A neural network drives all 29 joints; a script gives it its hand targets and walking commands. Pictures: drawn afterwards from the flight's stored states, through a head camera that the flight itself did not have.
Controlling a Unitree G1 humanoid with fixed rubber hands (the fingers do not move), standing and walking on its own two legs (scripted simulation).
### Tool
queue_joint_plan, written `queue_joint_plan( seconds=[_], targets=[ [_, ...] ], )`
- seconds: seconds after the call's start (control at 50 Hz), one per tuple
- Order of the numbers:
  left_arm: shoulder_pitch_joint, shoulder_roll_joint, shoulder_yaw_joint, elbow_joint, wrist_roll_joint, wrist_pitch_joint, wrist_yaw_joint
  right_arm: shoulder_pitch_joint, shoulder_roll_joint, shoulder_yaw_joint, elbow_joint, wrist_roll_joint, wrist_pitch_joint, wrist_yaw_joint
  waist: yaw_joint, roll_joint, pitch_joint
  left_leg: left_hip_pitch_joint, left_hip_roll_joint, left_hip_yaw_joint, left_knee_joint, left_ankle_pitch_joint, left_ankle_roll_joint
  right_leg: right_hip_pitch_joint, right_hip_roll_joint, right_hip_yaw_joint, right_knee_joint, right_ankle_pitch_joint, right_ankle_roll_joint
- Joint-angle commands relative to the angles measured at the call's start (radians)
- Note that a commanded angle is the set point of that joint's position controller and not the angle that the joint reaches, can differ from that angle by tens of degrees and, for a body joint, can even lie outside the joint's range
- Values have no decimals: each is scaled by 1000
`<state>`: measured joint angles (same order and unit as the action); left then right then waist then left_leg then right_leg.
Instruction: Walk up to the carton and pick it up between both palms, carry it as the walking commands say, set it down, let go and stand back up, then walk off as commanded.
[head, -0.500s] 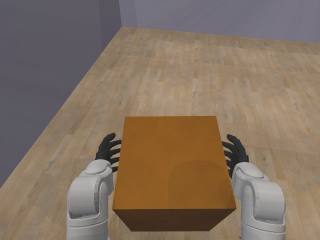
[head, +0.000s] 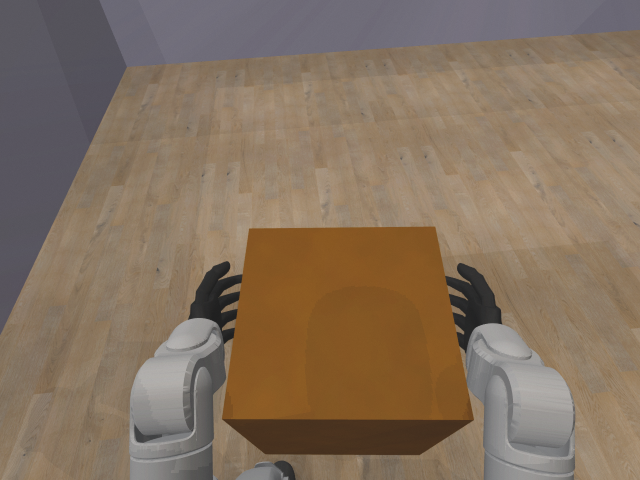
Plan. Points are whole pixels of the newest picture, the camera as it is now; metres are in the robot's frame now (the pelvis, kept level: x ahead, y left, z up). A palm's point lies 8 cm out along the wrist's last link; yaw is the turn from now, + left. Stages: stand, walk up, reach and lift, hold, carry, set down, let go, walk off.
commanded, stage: carry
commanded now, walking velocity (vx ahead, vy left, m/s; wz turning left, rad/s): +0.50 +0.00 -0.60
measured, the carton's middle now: (341, 351) +0.27 +0.00 +0.02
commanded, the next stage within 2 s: none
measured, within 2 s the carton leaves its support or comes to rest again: neither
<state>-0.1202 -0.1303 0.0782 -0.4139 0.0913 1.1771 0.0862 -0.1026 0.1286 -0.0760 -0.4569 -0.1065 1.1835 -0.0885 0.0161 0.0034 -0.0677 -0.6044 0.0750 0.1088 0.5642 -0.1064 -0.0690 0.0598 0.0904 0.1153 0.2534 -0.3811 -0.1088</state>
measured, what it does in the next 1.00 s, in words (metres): walks ahead, turning right: left foot, then right foot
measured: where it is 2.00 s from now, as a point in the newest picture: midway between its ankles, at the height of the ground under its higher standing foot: (496, 262)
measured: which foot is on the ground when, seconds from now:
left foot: up 0.00-0.02, down 0.04-0.52, up 0.54-0.96, down 0.98-1.00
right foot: down 0.00-0.06, up 0.08-0.48, down 0.50-1.00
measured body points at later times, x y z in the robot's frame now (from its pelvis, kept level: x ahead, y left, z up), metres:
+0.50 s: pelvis +0.32 -0.07 -0.01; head +0.31 -0.06 +0.44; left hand +0.62 -0.01 +0.08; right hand +0.53 -0.30 +0.08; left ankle +0.17 +0.12 -0.72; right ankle +0.40 -0.17 -0.73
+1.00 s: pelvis +0.61 -0.19 -0.01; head +0.62 -0.19 +0.44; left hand +0.93 -0.23 +0.07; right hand +0.75 -0.47 +0.08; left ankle +0.77 -0.16 -0.74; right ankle +0.41 -0.17 -0.72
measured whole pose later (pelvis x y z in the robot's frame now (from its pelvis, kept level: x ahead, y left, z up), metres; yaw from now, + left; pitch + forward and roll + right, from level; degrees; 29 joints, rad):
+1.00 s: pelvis +0.61 -0.19 -0.01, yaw -37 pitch +4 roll +0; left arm -0.12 -0.13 0.09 -0.42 0.10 1.18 0.09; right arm -0.12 0.13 -0.07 -0.43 -0.11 1.18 -0.09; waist 0.02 -0.02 -0.08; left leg -0.49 0.08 0.16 0.48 -0.06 -0.02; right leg -0.07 0.08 0.10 0.56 -0.45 -0.07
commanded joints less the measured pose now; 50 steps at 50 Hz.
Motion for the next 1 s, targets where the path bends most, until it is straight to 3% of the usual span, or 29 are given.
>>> queue_joint_plan(
  seconds=[0.0, 0.02, 0.04, 0.06, 0.08, 0.1, 0.12, 0.16, 0.22, 0.3, 0.36, 0.38, 0.42, 0.46, 0.48, 0.5, 0.52, 0.54, 0.56, 0.58, 0.6, 0.62, 0.66, 0.7, 0.86, 0.9, 0.94, 0.96, 0.98],
  targets=[
    [-395, -838, -704, -34, -391, 18, -258, -381, 871, 710, 19, 378, 16, 235, -25, -121, -255, 483, -82, 83, -149, 55, 18, -116, -167, -51, 357, 1076, 16],
    [-422, -839, -715, -44, -402, 19, -259, -372, 866, 697, 21, 372, 13, 234, -56, -7, -347, 783, 65, -67, -170, 8, 43, -356, -121, -74, 607, 802, 49],
    [-430, -836, -723, -56, -420, 26, -265, -367, 862, 675, 39, 364, 12, 229, -34, 225, -403, 965, 408, -498, -223, 104, 131, -626, 6, -138, 845, 103, 69],
    [-446, -839, -735, -56, -432, 28, -264, -373, 890, 663, 58, 361, 2, 226, -15, 316, -438, 930, 479, -623, -260, 179, 232, -687, -29, -101, 1015, -62, 53],
    [-470, -847, -730, -48, -425, 23, -265, -364, 923, 661, 66, 359, -3, 226, -24, 217, -408, 853, 417, -490, -254, 187, 234, -666, -107, -65, 1041, -33, 30],
    [-492, -863, -733, -45, -422, 17, -266, -383, 935, 669, 58, 361, -9, 228, -28, 125, -351, 769, 378, -367, -270, 159, 218, -664, -140, -73, 1022, 16, 31],
    [-496, -875, -739, -41, -422, 12, -264, -392, 945, 672, 54, 366, -13, 231, -26, 77, -301, 706, 359, -285, -299, 84, 194, -675, -173, -75, 963, 47, 35],
    [-460, -892, -732, -13, -404, 5, -259, -399, 951, 681, 50, 381, -19, 238, -29, 98, -238, 630, 340, -157, -354, 11, 157, -670, -184, -121, 817, 42, 48],
    [-424, -900, -727, -5, -381, -6, -245, -409, 923, 697, 34, 402, -19, 253, -39, 149, -201, 631, 339, -42, -397, 16, 144, -692, -186, -177, 660, 104, 62],
    [-398, -896, -715, -7, -356, -5, -227, -434, 892, 706, 7, 421, -10, 268, -41, 156, -144, 614, 304, 126, -381, 119, 110, -641, -166, -264, 466, 243, 70],
    [-391, -886, -709, -5, -343, 7, -220, -433, 866, 699, 2, 422, 7, 272, -41, 174, -104, 644, 288, 198, -356, 209, 79, -596, -134, -321, 377, 292, 63],
    [-395, -881, -707, -5, -341, 13, -220, -431, 859, 695, 5, 420, 13, 272, -40, 178, -92, 666, 286, 215, -336, 264, 68, -584, -122, -335, 357, 292, 57],
    [-400, -877, -705, -1, -342, 24, -220, -431, 850, 686, 9, 415, 27, 271, -34, 200, -97, 710, 284, 254, -233, 542, 45, -519, -73, -375, 329, 264, 39],
    [-406, -880, -706, 20, -346, 29, -225, -429, 846, 676, 25, 404, 38, 268, -17, 217, -162, 709, 252, 309, 47, 741, 15, -342, 6, -415, 245, 247, 7],
    [-398, -880, -710, 31, -351, 29, -229, -442, 839, 675, 36, 394, 38, 266, 11, 165, -219, 551, 217, 298, 300, 598, -14, -125, 14, -336, 190, 239, -24],
    [-417, -846, -700, 22, -355, 29, -233, -441, 855, 681, 59, 380, 39, 265, -7, -57, -232, 310, 166, 243, 578, 4, -50, 6, -221, 34, 164, 316, -67],
    [-406, -861, -690, 54, -354, 23, -241, -444, 865, 676, 64, 380, 45, 266, -13, -281, -312, -30, 3, 74, 792, -481, -94, 225, -422, 528, 45, 433, -239],
    [-448, -875, -686, 15, -377, 20, -250, -421, 887, 666, 114, 369, 30, 260, 1, -130, -274, -126, 47, -64, 845, -476, -60, 239, -425, 440, 34, 546, -229],
    [-455, -921, -702, 9, -385, 14, -255, -423, 919, 664, 93, 376, 14, 260, 6, -61, -252, -117, 78, -97, 826, -415, -32, 176, -393, 303, 92, 696, -213],
    [-467, -957, -714, 2, -399, 6, -261, -440, 947, 671, 87, 376, 1, 259, -2, 4, -245, -70, 107, -112, 729, -364, -17, 91, -363, 202, 108, 747, -163],
    [-488, -978, -723, -8, -417, -4, -266, -457, 962, 679, 76, 378, -12, 256, -5, 11, -248, -27, 117, -110, 631, -332, -9, 28, -338, 135, 94, 709, -124],
    [-501, -987, -731, -29, -429, -15, -269, -462, 975, 688, 54, 378, -24, 252, -8, -25, -265, 15, 118, -92, 567, -302, -8, -10, -313, 93, 70, 655, -110],
    [-457, -985, -736, -44, -434, -28, -269, -429, 980, 705, 22, 370, -41, 239, -3, -81, -283, 17, 96, -59, 481, -271, -12, -9, -296, 75, 32, 624, -130],
    [-408, -958, -731, -52, -423, -32, -267, -392, 970, 715, 5, 364, -48, 228, 2, -92, -275, -29, 86, -47, 384, -217, -20, 28, -294, 76, 7, 621, -145],
    [-359, -856, -717, -73, -392, -12, -255, -380, 894, 727, -41, 376, -20, 232, 17, -114, -170, -6, 9, 11, 47, 2, -5, 54, -240, 32, 50, 845, -86],
    [-364, -840, -717, -65, -386, 2, -252, -383, 870, 718, -36, 378, -2, 237, 16, -130, -154, 82, -10, 26, -27, 2, 8, 20, -233, 29, 89, 875, -63],
    [-378, -819, -710, -45, -380, 16, -251, -355, 853, 707, -4, 378, 12, 242, -19, -110, -223, 415, -61, 81, -131, -7, 23, -135, -181, -35, 280, 896, -10],
    [-393, -813, -714, -48, -387, 20, -251, -335, 847, 696, 7, 369, 12, 243, -52, -10, -306, 712, 19, 5, -151, -34, 40, -351, -131, -77, 513, 725, 24],
    [-406, -803, -714, -50, -399, 29, -254, -314, 833, 675, 36, 356, 14, 239, -53, 224, -400, 898, 341, -395, -235, -120, 102, -583, -19, -138, 803, 272, 53]
  ],
)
